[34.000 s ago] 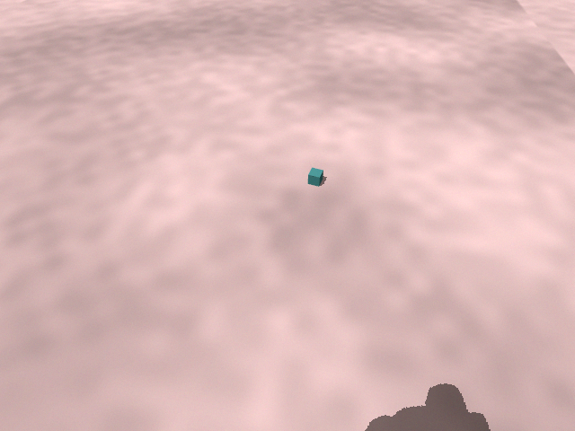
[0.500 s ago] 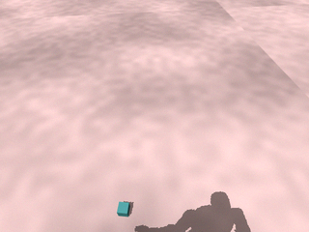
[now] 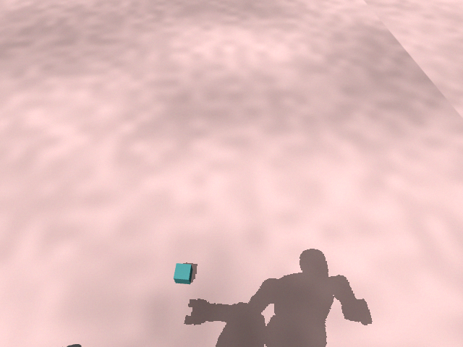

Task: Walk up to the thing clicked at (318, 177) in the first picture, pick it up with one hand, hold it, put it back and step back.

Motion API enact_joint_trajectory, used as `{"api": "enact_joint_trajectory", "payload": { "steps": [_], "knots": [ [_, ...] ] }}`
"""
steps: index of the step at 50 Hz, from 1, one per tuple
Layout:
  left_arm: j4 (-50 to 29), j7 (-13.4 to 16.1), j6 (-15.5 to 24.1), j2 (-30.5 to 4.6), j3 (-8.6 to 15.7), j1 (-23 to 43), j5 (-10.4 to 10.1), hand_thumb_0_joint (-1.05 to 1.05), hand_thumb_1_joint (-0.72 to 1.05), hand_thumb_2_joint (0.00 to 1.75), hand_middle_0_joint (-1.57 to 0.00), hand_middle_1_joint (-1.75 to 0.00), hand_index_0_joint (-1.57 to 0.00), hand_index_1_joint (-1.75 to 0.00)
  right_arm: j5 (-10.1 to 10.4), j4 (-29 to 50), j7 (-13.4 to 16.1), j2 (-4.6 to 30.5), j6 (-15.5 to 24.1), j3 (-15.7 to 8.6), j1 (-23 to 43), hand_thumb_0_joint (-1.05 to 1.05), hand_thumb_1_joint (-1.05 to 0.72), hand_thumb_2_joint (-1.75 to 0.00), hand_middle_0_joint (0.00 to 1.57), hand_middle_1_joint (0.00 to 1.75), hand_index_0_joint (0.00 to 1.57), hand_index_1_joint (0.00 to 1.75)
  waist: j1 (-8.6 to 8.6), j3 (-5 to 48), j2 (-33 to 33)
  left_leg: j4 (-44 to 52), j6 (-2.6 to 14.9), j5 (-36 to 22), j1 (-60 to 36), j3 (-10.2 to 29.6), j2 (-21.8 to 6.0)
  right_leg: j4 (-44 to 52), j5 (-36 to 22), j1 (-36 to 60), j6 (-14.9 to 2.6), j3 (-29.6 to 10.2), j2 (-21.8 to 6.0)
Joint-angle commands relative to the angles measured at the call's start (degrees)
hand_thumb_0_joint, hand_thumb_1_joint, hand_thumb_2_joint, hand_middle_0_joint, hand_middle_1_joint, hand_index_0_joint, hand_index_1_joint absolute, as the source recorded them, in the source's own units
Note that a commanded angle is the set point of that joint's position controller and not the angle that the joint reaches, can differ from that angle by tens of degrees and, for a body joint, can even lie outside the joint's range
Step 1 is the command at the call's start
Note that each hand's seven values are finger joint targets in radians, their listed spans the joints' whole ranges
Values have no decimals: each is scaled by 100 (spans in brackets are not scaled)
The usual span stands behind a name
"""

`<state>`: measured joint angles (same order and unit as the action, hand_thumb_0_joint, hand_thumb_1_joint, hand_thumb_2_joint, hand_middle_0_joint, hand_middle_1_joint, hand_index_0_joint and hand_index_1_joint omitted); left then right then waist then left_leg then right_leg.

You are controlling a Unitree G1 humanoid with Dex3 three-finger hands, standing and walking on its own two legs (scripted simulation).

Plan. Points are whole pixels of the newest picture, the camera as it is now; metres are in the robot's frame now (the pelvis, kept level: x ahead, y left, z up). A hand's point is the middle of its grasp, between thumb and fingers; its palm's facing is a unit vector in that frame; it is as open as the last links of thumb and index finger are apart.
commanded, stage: step back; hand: left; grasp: from above
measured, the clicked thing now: (183, 273) +0.48 +0.19 -0.73
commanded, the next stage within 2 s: none
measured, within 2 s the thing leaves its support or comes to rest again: neither
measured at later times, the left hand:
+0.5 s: hand out of the picture +0.00 +0.26 -0.15, palm faces -0.09 -0.91 -0.39, open 7.4 cm
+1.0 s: hand out of the picture -0.14 +0.29 -0.15, palm faces +0.00 -0.93 -0.36, open 7.4 cm
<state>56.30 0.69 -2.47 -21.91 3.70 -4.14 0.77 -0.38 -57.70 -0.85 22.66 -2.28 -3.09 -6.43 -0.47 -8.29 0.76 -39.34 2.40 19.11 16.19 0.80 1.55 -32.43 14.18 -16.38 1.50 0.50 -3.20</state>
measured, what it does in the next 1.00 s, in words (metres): walks backwards: right foot, then left foot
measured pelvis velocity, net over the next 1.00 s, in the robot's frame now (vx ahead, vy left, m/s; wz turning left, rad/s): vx -0.26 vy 0.02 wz -0.04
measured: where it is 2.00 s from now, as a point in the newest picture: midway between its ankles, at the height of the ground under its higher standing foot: outside the picture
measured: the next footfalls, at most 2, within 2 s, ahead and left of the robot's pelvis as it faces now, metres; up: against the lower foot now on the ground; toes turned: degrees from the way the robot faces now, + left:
right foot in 0.44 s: -0.09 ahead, -0.12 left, +0.00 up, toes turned -2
left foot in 0.80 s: -0.18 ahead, +0.12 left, +0.00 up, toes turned -3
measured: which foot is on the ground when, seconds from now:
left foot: down 0.00-0.46, up 0.48-0.78, down 0.80-1.00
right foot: down 0.00-0.02, up 0.04-0.42, down 0.44-0.82, up 0.84-1.00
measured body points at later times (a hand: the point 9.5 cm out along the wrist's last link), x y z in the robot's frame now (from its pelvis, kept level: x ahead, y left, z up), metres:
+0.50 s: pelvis -0.12 +0.00 -0.01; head -0.07 -0.02 +0.43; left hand +0.00 +0.30 -0.12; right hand -0.03 -0.32 -0.14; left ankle -0.02 +0.11 -0.71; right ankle -0.13 -0.12 -0.73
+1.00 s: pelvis -0.26 +0.02 +0.00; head -0.21 +0.04 +0.45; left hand -0.14 +0.33 -0.12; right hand -0.17 -0.29 -0.10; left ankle -0.22 +0.12 -0.73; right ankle -0.29 -0.13 -0.64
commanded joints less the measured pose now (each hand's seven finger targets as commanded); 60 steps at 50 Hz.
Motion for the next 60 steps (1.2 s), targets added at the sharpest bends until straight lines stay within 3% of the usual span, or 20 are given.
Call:
{"api": "enact_joint_trajectory", "payload": {
  "steps": [1,4,6,13,18,21,22,23,24,27,34,38,39,40,41,42,45,54,59,60],
  "knots": [
    [-805,118,5,-847,163,354,-92,0,90,90,-20,-30,-20,-30,-182,376,100,1594,175,-393,-440,0,-90,-90,20,30,20,30,-104,853,-1334,1877,577,-4112,-902,2126,-1712,-1838,1437,-970,-374,-320,810],
    [-710,240,-60,-964,195,160,-33,0,90,90,-20,-30,-20,-30,-117,641,193,1625,195,-419,-145,0,-90,-90,20,30,20,30,-108,1065,-990,1686,1142,-4220,-604,2175,-2105,-3502,2240,-962,-388,-1308,918],
    [-658,203,-60,-1047,190,-283,-99,0,90,90,-20,-30,-20,-30,-150,821,273,1342,221,-342,245,0,-90,-90,20,30,20,30,205,1075,-908,1316,933,-4121,-987,1367,-1572,-3759,1621,-1350,-308,-1238,885],
    [-1079,103,20,-1027,308,-157,-1,0,90,90,-20,-30,-20,-30,-96,991,321,1301,226,-384,-472,0,-90,-90,20,30,20,30,-210,1179,-734,1046,1261,-4111,-1773,1363,-1739,-2579,1675,-1252,-18,-839,668],
    [-976,13,50,-1005,379,-547,32,0,90,90,-20,-30,-20,-30,-119,1205,262,1432,185,-369,-180,0,-90,-90,20,30,20,30,-92,1211,-939,1242,1037,-2463,-770,1271,-1652,-1145,1293,-189,-155,-315,515],
    [-717,-17,98,-990,435,-1317,84,0,90,90,-20,-30,-20,-30,-47,1245,215,1382,106,-324,143,0,-90,-90,20,30,20,30,293,1331,-766,934,522,-1401,168,1012,-1410,407,84,945,-458,-283,414],
    [-790,-19,135,-1310,526,-1321,167,0,90,90,-20,-30,-20,-30,-23,1262,200,1161,87,-282,53,0,-90,-90,20,30,20,30,250,1191,113,195,123,-464,1026,691,-879,878,307,1103,-780,-1619,-369],
    [-982,-43,130,-1868,643,-892,103,0,90,90,-20,-30,-20,-30,6,1331,232,921,79,-253,260,0,-90,-90,20,30,20,30,334,768,1479,-1244,-227,1175,1298,4,313,1611,173,163,-1640,-3020,-1582],
    [-1269,-16,172,-2039,648,-427,172,0,90,90,-20,-30,-20,-30,-48,1237,276,1066,33,-329,212,0,-90,-90,20,30,20,30,309,453,1392,-2522,-313,1671,929,636,338,1725,-117,-857,-2090,-3540,-2113],
    [-1439,73,192,-1374,488,292,104,0,90,90,-20,-30,-20,-30,81,924,258,1047,56,-274,-444,0,-90,-90,20,30,20,30,-188,396,650,-3152,-300,741,918,885,612,1101,-1527,-553,-1362,-1566,-977],
    [-1502,122,120,-1213,438,-578,134,0,90,90,-20,-30,-20,-30,15,1121,281,961,129,-179,-330,0,-90,-90,20,30,20,30,373,959,962,-1015,-396,1224,1063,320,239,436,-2655,1438,-1437,-1407,-1078],
    [-1638,68,22,-1373,400,-301,29,0,90,90,-20,-30,-20,-30,-58,853,213,917,180,-257,-985,0,-90,-90,20,30,20,30,-19,1267,887,1354,-178,-301,-238,-147,87,-59,-2200,942,-1060,-1190,-881],
    [-1660,47,-14,-1249,329,-305,16,0,90,90,-20,-30,-20,-30,-112,851,214,1023,208,-308,-1045,0,-90,-90,20,30,20,30,-56,1199,631,1640,-74,-849,-651,233,-178,-195,-1529,336,-793,-1150,-724],
    [-1701,24,-18,-1020,281,-450,-6,0,90,90,-20,-30,-20,-30,-205,937,203,1422,233,-405,-916,0,-90,-90,20,30,20,30,12,1248,-483,1863,310,-1262,-1059,1740,-1272,-902,-181,-553,-456,-759,-113],
    [-1790,97,2,-1128,356,-19,-34,0,90,90,-20,-30,-20,-30,-171,1087,137,2070,194,-515,-518,0,-90,-90,20,30,20,30,-208,956,-1624,2141,1198,-2137,-216,2792,-2294,-2125,2095,-904,-212,-275,793],
    [-1717,163,-6,-1185,423,214,74,0,90,90,-20,-30,-20,-30,-211,1118,156,2012,227,-529,-447,0,-90,-90,20,30,20,30,-316,720,-1249,2140,1527,-2378,271,3045,-2486,-3213,2354,-791,-219,-1025,818],
    [-1374,140,-31,-1062,411,-465,-78,0,90,90,-20,-30,-20,-30,-180,1220,253,1377,262,-315,128,0,-90,-90,20,30,20,30,239,713,-601,1629,987,-3157,-196,1401,-1656,-4182,1560,-1194,-296,-1225,990],
    [-1379,35,28,-997,407,-614,25,0,90,90,-20,-30,-20,-30,-157,1374,264,1378,206,-402,-343,0,-90,-90,20,30,20,30,-159,1036,-1073,1334,1239,-2773,-1112,1211,-1717,-2209,1589,-837,42,-548,613],
    [-837,-43,85,-981,437,-1694,63,0,90,90,-20,-30,-20,-30,-97,1533,210,1505,44,-413,163,0,-90,-90,20,30,20,30,314,1449,-1217,1019,627,-1608,-107,970,-1472,542,322,856,-341,-5,437],
    [-873,-43,114,-1168,480,-1676,137,0,90,90,-20,-30,-20,-30,-55,1555,198,1298,28,-352,111,0,-90,-90,20,30,20,30,298,1279,-681,592,282,-826,546,801,-1111,801,383,992,-486,-722,105]
  ]
}}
